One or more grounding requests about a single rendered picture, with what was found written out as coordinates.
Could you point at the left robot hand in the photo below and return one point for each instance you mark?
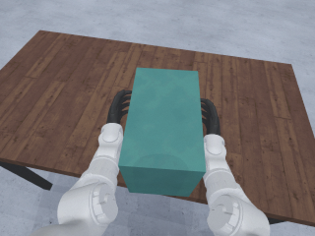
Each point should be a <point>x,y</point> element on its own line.
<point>115,112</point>

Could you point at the carton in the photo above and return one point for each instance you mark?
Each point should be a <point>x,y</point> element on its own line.
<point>163,150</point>

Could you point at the table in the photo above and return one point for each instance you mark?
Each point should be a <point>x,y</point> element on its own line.
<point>55,95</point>

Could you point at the left robot forearm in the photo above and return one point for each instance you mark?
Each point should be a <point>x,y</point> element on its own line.
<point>104,165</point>

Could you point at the robot left upper arm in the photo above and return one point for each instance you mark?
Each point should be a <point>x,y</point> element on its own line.
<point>84,211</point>

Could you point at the robot right upper arm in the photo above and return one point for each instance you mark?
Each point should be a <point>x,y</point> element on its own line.
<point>231,216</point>

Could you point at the right robot hand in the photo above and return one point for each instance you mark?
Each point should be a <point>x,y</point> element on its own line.
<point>212,121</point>

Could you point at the right robot forearm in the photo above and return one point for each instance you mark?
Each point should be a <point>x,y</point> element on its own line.
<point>218,178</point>

